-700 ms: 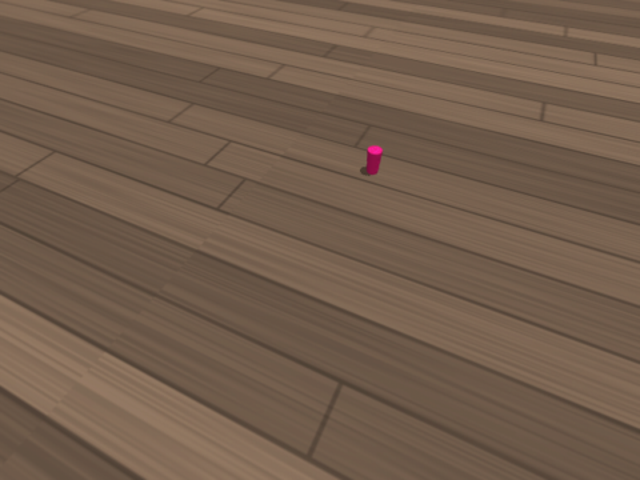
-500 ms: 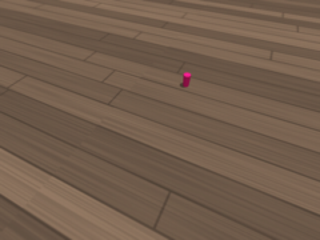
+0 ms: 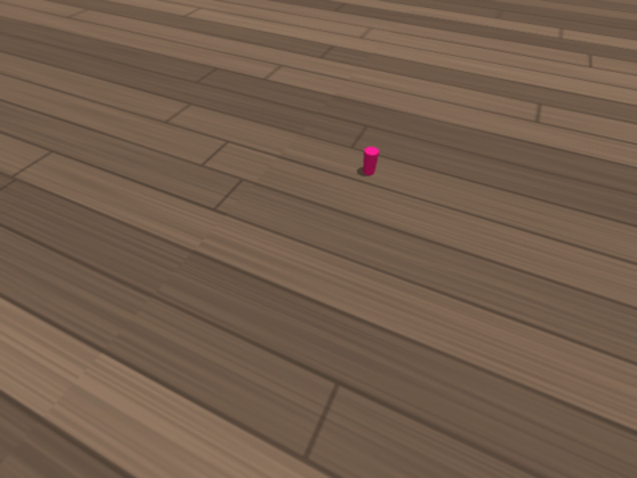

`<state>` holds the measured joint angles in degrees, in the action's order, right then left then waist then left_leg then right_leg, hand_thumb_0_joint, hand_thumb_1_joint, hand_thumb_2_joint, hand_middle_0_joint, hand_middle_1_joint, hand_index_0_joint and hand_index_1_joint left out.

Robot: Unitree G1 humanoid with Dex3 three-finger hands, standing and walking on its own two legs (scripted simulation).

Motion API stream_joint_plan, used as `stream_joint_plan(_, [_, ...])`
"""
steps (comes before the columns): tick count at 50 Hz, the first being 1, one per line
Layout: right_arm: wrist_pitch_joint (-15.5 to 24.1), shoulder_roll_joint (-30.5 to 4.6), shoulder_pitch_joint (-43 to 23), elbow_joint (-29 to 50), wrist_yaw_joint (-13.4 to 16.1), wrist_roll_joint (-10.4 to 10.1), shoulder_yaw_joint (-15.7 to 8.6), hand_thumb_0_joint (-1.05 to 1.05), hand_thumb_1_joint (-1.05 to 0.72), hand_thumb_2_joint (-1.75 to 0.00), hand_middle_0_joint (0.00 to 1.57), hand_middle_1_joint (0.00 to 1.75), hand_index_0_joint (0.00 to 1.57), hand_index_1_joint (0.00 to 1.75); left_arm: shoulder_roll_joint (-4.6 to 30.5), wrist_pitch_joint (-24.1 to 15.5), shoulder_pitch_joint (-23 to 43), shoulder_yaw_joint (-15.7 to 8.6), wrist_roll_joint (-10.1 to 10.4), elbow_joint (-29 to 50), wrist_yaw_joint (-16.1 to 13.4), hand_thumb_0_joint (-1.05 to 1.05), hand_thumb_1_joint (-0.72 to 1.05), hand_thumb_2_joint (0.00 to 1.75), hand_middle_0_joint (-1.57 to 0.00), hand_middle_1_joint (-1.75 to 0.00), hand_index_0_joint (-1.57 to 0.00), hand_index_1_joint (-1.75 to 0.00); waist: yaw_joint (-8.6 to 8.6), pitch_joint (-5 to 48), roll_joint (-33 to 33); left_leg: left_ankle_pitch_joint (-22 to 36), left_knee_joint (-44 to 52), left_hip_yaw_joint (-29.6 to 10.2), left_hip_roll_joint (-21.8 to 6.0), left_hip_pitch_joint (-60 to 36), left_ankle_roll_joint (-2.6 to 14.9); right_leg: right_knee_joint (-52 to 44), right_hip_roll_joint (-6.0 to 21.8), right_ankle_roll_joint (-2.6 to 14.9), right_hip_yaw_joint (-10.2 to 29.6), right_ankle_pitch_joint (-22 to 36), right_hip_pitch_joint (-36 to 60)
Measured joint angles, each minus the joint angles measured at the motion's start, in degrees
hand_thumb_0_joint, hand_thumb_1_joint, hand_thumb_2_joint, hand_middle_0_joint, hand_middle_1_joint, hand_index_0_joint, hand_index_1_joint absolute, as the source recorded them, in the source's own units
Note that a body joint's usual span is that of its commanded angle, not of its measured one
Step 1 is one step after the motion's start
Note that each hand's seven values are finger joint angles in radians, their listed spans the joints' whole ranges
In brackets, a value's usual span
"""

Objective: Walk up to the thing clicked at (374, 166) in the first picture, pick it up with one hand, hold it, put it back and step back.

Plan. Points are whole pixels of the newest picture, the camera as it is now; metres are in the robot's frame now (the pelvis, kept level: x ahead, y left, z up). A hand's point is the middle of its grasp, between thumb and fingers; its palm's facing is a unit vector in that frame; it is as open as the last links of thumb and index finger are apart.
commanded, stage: stand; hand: left
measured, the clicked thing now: (370, 161) +1.67 -0.27 -0.72
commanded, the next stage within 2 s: walk up in 0.42 s
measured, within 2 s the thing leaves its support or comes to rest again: neither
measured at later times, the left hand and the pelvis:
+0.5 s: hand out of the picture +0.08 +0.26 -0.15, palm faces -0.05 -0.94 -0.33, open 7.4 cm; pelvis +0.00 +0.00 +0.00, yaw -3 degrees
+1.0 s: hand (238, 424) +0.23 +0.13 -0.13, palm faces -0.13 -0.92 -0.37, open 7.4 cm; pelvis +0.17 -0.14 -0.01, yaw -12 degrees
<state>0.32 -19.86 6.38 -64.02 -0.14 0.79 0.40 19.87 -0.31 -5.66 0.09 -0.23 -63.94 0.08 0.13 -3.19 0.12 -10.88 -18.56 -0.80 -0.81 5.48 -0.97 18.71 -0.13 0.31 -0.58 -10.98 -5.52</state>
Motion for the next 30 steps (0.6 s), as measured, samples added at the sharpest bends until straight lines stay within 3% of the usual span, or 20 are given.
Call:
stream_joint_plan(21, [0.0, 0.0, 0.3, -0.1, -0.1, 0.0, 0.0, 0.00, -0.91, -0.90, 0.20, 0.30, 0.20, 0.30, 0.2, 0.1, -0.7, 0.0, 0.0, 0.0, 0.0, 0.01, 0.91, 0.89, -0.20, -0.30, -0.20, -0.30, -0.10, 0.0, -0.1, 0.3, 0.3, 0.0, 0.2, -0.1, 0.15, -0.3, 0.2, -0.15, 0.0, 0.2, 0.1])
stream_joint_plan(23, [0.7, 0.1, 1.3, 1.4, -1.1, 0.9, -1.3, 0.00, -0.91, -0.90, 0.20, 0.30, 0.20, 0.30, 0.5, 0.3, -2.3, -1.5, -0.7, 1.7, 1.6, 0.01, 0.91, 0.89, -0.20, -0.30, -0.20, -0.30, -0.49, 0.8, -0.5, -4.1, -2.1, 1.1, 0.2, 0.9, 1.33, 4.3, 0.2, 0.63, 1.0, -5.4, -2.3])
stream_joint_plan(25, [2.2, -0.3, 2.7, 3.4, -1.8, 1.6, -2.6, 0.00, -0.91, -0.90, 0.20, 0.30, 0.21, 0.30, 1.3, 1.0, -4.2, -2.7, -1.4, 2.6, 3.0, 0.01, 0.91, 0.89, -0.20, -0.30, -0.20, -0.30, -0.57, 2.0, -0.8, -6.2, -2.9, 2.8, 0.0, 1.2, 2.05, 15.2, 0.3, 0.97, 1.3, -10.7, -7.6])
stream_joint_plan(27, [3.3, -1.0, 4.2, 5.1, -1.9, 1.8, -3.5, 0.00, -0.91, -0.90, 0.21, 0.30, 0.21, 0.30, 2.5, 1.6, -5.0, -3.4, -1.8, 3.1, 3.9, 0.01, 0.91, 0.89, -0.20, -0.30, -0.20, -0.30, 0.37, 2.5, -0.6, -5.1, -2.3, 3.5, -0.7, 0.8, 2.31, 24.9, 0.2, 1.07, 1.9, -11.7, -13.1])
stream_joint_plan(30, [3.8, -2.5, 6.6, 5.8, -1.9, 2.2, -4.5, 0.00, -0.91, -0.90, 0.21, 0.30, 0.21, 0.30, 4.6, 1.3, -5.3, -4.5, -1.6, 4.7, 5.4, 0.01, 0.91, 0.89, -0.20, -0.30, -0.20, -0.30, 0.95, 2.1, -0.9, -3.8, -0.7, 4.3, -1.6, -1.3, 1.93, 29.8, 2.6, 0.75, 2.4, -11.2, -18.2])
